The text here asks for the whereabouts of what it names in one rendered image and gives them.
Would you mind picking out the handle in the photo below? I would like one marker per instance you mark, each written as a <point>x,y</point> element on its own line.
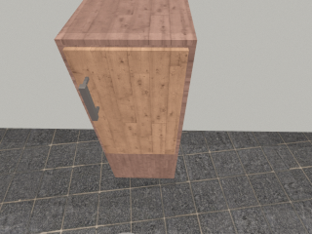
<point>87,98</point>

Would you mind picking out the cupboard door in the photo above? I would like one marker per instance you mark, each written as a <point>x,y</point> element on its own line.
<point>139,92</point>

